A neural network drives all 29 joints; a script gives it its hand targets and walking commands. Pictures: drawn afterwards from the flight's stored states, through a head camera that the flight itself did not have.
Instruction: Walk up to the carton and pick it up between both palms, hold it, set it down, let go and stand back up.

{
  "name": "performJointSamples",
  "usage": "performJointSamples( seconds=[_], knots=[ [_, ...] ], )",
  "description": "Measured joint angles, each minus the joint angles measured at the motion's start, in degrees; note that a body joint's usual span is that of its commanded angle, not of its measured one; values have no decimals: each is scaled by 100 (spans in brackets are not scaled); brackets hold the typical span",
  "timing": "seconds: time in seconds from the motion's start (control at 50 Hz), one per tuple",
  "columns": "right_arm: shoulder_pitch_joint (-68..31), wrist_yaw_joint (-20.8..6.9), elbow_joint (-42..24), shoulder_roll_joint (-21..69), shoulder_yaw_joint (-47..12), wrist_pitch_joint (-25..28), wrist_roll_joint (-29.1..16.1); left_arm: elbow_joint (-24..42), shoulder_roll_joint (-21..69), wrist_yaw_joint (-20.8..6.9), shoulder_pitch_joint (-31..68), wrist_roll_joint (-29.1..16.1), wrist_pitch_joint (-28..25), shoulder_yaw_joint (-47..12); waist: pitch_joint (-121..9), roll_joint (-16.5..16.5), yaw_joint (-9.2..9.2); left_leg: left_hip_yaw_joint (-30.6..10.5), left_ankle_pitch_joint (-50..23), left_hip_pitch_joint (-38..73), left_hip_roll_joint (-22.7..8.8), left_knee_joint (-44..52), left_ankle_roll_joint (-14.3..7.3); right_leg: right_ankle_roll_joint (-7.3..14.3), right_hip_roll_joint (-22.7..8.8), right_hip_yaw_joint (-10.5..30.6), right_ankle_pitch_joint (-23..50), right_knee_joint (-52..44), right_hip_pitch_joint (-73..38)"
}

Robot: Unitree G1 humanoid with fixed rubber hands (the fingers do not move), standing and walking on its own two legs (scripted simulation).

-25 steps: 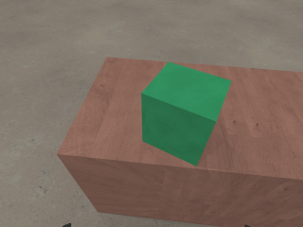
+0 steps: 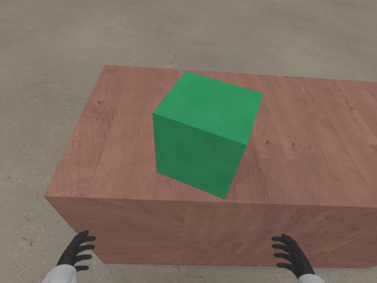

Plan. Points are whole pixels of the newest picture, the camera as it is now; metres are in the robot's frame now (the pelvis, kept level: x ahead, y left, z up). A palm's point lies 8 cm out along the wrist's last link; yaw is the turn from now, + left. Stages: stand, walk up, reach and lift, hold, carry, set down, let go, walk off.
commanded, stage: reach and lift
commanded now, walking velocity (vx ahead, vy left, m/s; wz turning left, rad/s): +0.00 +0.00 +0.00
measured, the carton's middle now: (205, 136) +0.46 -0.01 +0.04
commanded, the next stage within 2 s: none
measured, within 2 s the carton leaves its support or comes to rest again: neither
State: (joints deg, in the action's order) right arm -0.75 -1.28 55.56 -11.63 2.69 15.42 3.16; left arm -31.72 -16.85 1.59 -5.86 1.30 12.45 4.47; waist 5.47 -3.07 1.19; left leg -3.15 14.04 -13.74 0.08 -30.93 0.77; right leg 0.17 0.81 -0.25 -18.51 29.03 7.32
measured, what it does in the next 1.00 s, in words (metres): stands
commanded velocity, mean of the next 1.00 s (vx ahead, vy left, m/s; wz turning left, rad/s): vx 0.00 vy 0.00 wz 0.00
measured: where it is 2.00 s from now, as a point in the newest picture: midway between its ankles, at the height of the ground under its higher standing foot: outside the picture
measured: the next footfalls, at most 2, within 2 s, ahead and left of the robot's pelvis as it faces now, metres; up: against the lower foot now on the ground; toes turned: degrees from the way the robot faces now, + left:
none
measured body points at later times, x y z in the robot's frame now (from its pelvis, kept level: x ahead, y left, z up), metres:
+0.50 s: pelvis +0.01 +0.02 +0.01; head +0.00 +0.04 +0.46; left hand +0.20 +0.29 -0.04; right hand +0.19 -0.18 -0.03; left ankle +0.03 +0.13 -0.73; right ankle -0.03 -0.12 -0.73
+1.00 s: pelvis +0.02 +0.03 +0.01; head +0.01 +0.05 +0.46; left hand +0.22 +0.28 +0.00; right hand +0.19 -0.17 +0.01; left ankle +0.03 +0.13 -0.73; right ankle -0.03 -0.12 -0.73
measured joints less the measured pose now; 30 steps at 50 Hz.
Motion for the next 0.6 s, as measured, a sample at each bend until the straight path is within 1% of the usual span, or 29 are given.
performJointSamples(
  seconds=[0.06,0.1,0.16,0.22,0.3,0.38,0.5,0.6],
  knots=[
    [223,191,-276,-2,-170,-5,-96,-21,93,-147,86,29,5,109,-41,-69,-51,86,-197,464,-28,503,20,13,1,74,201,-444,-402],
    [412,316,-550,-15,-272,-94,-140,-95,149,-234,107,40,32,178,-51,-93,-43,157,-290,722,-39,753,23,14,-4,136,285,-631,-605],
    [704,461,-1065,11,-397,-302,-180,-174,207,-328,101,23,75,271,-21,-99,27,265,-378,990,-53,997,16,12,-9,227,358,-782,-794],
    [954,570,-1618,152,-452,-523,-201,-118,202,-403,38,-63,87,303,27,-79,108,345,-423,1101,-63,1105,5,2,-12,288,406,-853,-862],
    [1165,686,-2223,438,-455,-749,-197,151,125,-499,-100,-233,22,258,65,-19,173,410,-430,1086,-65,1110,-20,-27,-24,323,454,-907,-853],
    [1331,779,-2689,647,-454,-878,-231,546,8,-583,-287,-393,-85,175,64,62,214,469,-403,1045,-49,1079,-65,-74,-55,352,487,-965,-839],
    [1577,852,-3163,669,-388,-910,-338,998,-190,-717,-612,-659,-314,29,13,152,229,548,-323,1036,-20,1019,-139,-148,-107,389,525,-1094,-899],
    [1760,883,-3494,579,-311,-909,-520,1306,-313,-771,-820,-842,-489,-102,-7,166,258,609,-256,1036,-14,967,-186,-185,-130,420,548,-1178,-944]
  ],
)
